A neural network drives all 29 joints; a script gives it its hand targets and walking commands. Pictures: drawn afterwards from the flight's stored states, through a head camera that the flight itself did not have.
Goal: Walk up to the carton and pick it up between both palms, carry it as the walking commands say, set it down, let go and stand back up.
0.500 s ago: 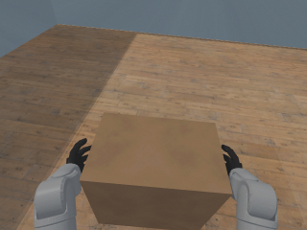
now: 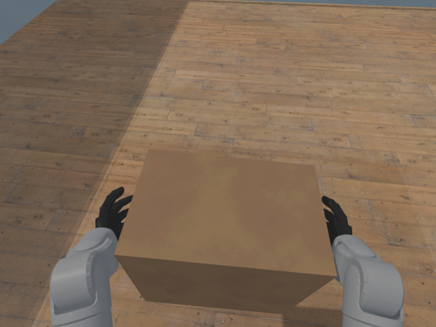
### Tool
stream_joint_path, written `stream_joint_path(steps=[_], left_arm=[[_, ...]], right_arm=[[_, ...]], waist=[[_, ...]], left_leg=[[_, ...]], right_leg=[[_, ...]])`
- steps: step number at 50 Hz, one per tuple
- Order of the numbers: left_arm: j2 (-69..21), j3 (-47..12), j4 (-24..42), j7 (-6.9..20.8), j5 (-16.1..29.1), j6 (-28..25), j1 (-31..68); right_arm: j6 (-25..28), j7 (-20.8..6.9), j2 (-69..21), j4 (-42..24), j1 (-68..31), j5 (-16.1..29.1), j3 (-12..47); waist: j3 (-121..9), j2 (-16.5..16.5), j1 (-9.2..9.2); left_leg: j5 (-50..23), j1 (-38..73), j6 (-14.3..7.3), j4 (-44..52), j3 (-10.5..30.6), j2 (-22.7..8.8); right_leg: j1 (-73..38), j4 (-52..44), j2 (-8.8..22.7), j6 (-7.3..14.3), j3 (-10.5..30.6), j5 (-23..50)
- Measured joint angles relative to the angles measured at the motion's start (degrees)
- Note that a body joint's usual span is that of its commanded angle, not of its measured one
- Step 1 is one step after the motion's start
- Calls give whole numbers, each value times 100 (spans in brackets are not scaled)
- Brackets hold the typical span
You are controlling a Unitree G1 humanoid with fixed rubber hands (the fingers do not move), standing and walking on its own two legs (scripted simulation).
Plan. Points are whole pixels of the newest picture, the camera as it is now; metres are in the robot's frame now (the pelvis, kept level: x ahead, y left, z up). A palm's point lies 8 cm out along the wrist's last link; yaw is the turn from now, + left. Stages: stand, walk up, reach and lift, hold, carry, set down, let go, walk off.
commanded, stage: carry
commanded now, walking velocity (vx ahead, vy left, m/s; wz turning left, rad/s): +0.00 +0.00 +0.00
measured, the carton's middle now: (222, 239) +0.28 +0.00 +0.00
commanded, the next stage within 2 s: hold in 1.36 s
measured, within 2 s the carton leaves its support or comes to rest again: neither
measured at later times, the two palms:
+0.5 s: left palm (105, 268) +0.21 +0.17 +0.07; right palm (353, 272) +0.20 -0.20 +0.05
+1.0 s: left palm (103, 266) +0.21 +0.18 +0.06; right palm (342, 266) +0.21 -0.19 +0.04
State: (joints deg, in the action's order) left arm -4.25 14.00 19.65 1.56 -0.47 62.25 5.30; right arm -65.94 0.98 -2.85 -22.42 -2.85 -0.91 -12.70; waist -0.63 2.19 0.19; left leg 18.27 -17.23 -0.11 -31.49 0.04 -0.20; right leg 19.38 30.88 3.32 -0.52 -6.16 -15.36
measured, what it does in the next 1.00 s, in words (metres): stands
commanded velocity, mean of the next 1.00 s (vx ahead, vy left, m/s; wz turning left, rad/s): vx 0.00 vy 0.00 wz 0.00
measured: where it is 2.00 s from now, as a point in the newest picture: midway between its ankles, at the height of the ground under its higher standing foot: outside the picture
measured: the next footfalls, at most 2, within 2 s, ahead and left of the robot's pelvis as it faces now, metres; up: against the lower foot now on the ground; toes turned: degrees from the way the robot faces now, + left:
none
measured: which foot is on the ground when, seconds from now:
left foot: down 0.00-1.00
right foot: down 0.00-1.00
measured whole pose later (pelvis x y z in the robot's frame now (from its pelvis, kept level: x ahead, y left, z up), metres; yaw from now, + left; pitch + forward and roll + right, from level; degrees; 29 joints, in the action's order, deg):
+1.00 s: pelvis -0.05 -0.01 +0.00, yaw +0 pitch +2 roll +0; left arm -2.4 13.4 7.6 3.0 -3.1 53.8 6.0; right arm -56.6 -0.8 -2.9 -8.7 -4.3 -4.0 -11.8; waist -3.6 0.7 -0.8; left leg 13.4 -18.5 0.6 -29.9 0.3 -0.6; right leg 20.5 29.2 2.9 0.6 -6.5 -10.6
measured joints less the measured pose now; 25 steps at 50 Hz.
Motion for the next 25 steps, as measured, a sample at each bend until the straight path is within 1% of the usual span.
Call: stream_joint_path(steps=[3, 6, 9, 13, 16, 25], left_arm=[[65, -11, 137, 3, -1, 27, -6], [112, -32, 136, 12, -19, 84, -27], [122, -39, -55, 25, -84, 107, -33], [167, -54, -475, 45, -195, 81, 36], [215, -63, -633, 49, -213, 72, 96], [148, 28, -638, 48, -161, -53, 196]], right_arm=[[48, -6, -23, -1, -46, 22, 21], [36, -11, -45, 39, -26, -8, 46], [-12, -23, -39, 235, -54, -71, 53], [5, -63, -8, 681, -150, -183, 68], [49, -78, 4, 848, -185, -222, 89], [151, -75, -4, 758, -223, -220, 59]], waist=[[0, -59, -4], [-103, -136, -25], [-251, -182, -60], [-400, -202, -81], [-404, -195, -91], [-202, -118, -65]], left_leg=[[-51, -1, 28, -9, -7, -18], [-86, 37, 61, -7, 15, -29], [-129, 93, 87, 11, 30, -46], [-238, 126, 112, 89, 50, -70], [-354, 89, 123, 165, 51, -82], [-621, -127, 111, 300, 37, -85]], right_leg=[[26, 53, -15, 32, 6, 27], [-2, 89, -22, 68, -16, 34], [-57, 80, -39, 98, -32, 65], [-109, -27, -67, 129, -56, 183], [-82, -126, -84, 150, -61, 311], [104, -338, -98, 169, -54, 621]])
